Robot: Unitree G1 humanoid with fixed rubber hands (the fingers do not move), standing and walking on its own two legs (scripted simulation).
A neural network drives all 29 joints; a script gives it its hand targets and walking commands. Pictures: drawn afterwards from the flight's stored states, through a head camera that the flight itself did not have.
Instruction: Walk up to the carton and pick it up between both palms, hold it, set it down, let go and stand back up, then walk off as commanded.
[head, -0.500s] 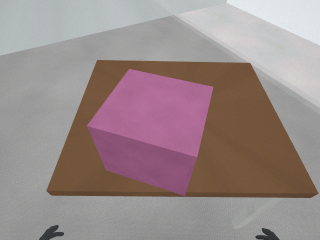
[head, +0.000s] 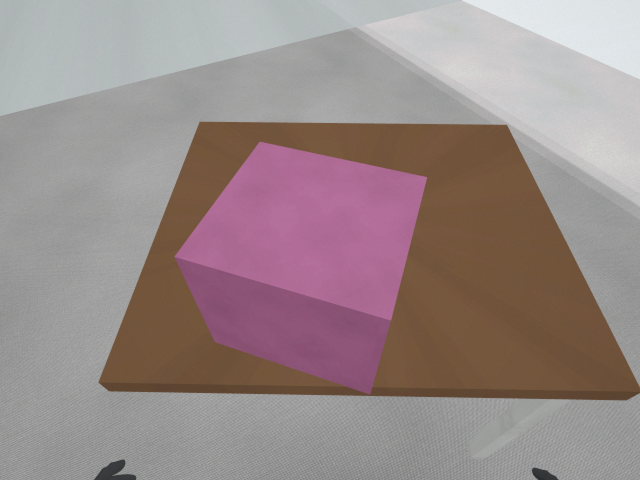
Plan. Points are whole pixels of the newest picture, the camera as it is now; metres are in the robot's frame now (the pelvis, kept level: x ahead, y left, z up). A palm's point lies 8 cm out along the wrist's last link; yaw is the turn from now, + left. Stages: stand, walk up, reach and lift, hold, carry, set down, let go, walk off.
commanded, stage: walk up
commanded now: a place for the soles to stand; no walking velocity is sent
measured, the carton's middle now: (313, 265) +0.42 +0.02 -0.02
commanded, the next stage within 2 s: reach and lift in 0.14 s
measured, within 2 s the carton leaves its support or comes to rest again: neither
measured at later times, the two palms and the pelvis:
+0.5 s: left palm (146, 441) +0.19 +0.25 -0.09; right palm out of the picture +0.13 -0.27 -0.11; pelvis -0.03 -0.01 -0.02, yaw -3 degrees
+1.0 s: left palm (83, 477) +0.14 +0.29 -0.04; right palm out of the picture +0.12 -0.22 -0.07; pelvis -0.03 +0.00 +0.00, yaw -3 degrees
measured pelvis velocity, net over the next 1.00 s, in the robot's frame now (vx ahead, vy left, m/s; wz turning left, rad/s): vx -0.03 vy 0.00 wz -0.04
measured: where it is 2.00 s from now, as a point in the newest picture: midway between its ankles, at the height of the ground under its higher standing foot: outside the picture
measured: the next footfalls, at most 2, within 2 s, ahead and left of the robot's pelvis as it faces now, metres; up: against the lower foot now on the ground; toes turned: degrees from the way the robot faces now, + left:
none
